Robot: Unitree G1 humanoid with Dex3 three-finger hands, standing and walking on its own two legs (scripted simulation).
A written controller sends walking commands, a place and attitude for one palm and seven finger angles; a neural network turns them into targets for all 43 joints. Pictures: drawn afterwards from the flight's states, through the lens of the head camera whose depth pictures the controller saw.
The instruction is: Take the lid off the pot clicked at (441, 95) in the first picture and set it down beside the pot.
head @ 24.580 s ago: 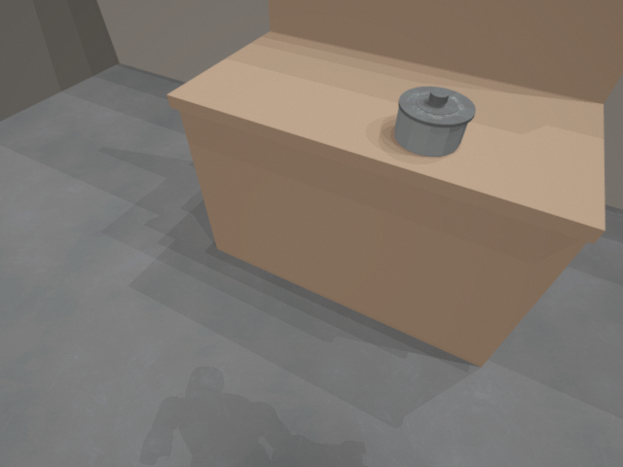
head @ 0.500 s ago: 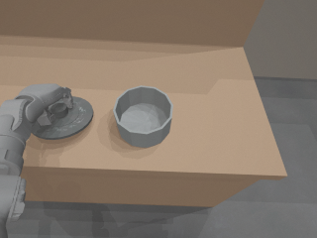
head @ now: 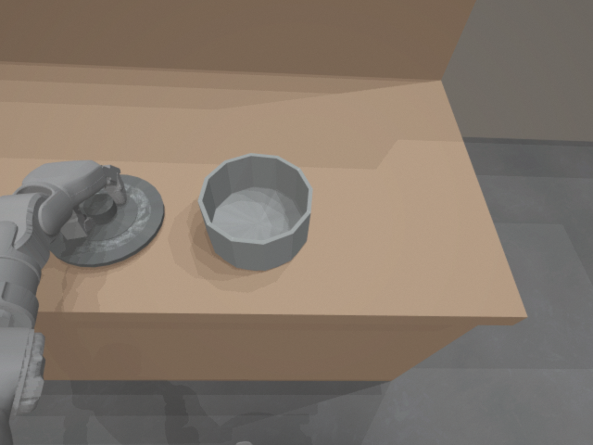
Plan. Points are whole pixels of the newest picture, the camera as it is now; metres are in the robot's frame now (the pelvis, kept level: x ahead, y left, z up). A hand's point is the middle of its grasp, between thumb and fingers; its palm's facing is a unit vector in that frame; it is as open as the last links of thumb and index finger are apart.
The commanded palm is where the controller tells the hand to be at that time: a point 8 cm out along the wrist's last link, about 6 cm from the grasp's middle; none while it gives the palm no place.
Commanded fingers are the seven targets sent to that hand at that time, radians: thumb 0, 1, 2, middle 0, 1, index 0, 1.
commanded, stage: open the fingers wide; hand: left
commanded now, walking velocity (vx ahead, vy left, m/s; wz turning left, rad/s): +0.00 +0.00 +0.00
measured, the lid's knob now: (100, 207) +0.46 +0.29 +0.00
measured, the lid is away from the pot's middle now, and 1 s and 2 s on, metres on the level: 0.24 0.24 0.24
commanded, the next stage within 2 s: raise the empty hand in 1.02 s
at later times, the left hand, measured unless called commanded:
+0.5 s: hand (79, 220) +0.42 +0.30 +0.03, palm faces -0.46 -0.05 -0.89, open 8.1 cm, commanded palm +0.43 +0.29 +0.08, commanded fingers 0.00 0.14 0.78 -0.58 -0.91 -0.47 -0.87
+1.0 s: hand (74, 223) +0.41 +0.30 +0.03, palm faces -0.42 -0.08 -0.90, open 10.9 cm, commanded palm +0.43 +0.29 +0.08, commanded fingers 0.00 -0.03 0.69 -0.37 -0.83 -0.37 -0.83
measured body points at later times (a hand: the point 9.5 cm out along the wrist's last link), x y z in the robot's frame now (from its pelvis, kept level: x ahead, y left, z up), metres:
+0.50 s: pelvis +0.00 +0.00 +0.00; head +0.08 +0.01 +0.44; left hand +0.44 +0.30 +0.08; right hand +0.04 -0.28 -0.12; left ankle +0.00 +0.06 -0.72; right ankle -0.01 -0.17 -0.72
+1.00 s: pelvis +0.00 +0.01 +0.00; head +0.07 +0.02 +0.44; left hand +0.43 +0.31 +0.08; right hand +0.05 -0.27 -0.12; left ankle +0.00 +0.06 -0.72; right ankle -0.01 -0.17 -0.72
